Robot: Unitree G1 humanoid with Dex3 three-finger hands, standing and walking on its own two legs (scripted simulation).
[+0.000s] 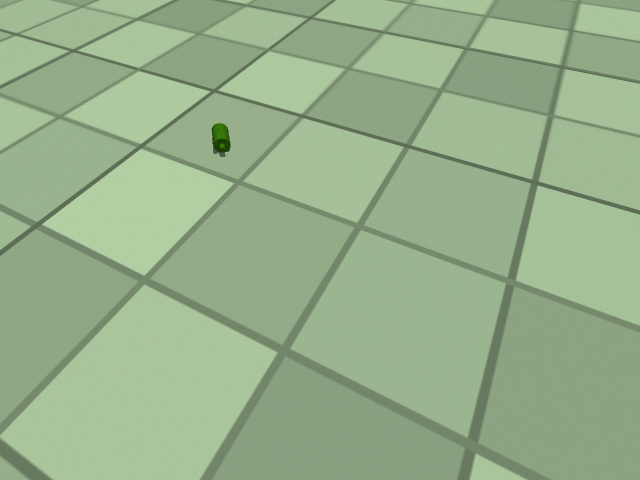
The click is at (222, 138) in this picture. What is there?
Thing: lying bottle
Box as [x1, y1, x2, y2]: [212, 123, 230, 152]
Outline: 217,123 212,127 213,145 216,150 222,152 226,151 230,145 228,132 225,125
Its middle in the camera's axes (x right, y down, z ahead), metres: -0.52 -0.49 +2.02
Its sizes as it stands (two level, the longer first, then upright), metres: 0.178 0.085 0.085
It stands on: the floor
